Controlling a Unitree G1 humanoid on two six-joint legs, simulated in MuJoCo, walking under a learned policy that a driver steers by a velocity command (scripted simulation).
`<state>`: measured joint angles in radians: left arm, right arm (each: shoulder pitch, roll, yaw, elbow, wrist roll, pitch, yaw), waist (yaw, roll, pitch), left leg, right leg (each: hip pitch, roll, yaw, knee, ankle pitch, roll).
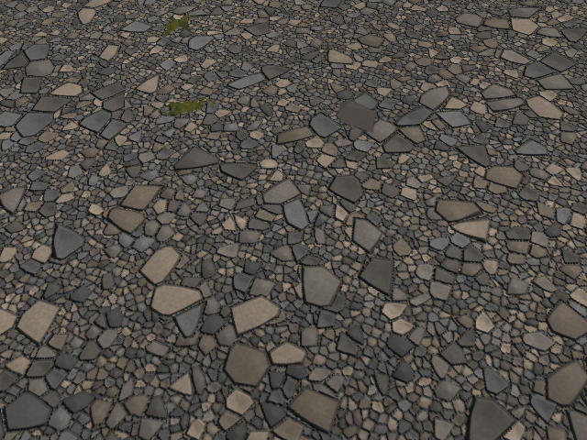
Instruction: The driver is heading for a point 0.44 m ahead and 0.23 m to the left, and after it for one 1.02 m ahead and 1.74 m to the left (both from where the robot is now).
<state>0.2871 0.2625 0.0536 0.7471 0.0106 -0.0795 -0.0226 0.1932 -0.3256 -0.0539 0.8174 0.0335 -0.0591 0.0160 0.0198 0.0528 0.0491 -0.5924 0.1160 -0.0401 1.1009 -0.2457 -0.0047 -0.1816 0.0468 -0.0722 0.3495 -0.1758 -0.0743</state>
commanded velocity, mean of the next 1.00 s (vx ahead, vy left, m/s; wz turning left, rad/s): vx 0.34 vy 0.00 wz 0.50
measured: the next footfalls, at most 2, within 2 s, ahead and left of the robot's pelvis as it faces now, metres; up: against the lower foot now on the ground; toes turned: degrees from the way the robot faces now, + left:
left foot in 0.34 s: +0.35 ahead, +0.15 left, +0.00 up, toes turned +13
right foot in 0.76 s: +0.64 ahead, +0.04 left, +0.00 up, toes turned +32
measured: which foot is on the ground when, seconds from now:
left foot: up 0.00-0.32, down 0.34-0.76, up 0.78-1.00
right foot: down 0.00-0.36, up 0.38-0.74, down 0.76-1.00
